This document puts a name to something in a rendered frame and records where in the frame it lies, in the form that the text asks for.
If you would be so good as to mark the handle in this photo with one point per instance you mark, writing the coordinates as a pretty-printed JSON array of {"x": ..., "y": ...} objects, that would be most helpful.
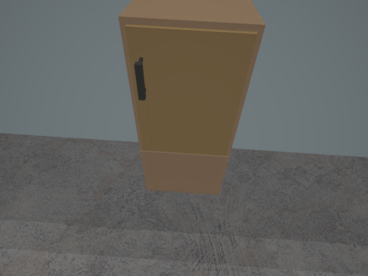
[{"x": 140, "y": 79}]

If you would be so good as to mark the cupboard door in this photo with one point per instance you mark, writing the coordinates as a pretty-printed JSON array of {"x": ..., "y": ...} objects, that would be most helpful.
[{"x": 194, "y": 80}]

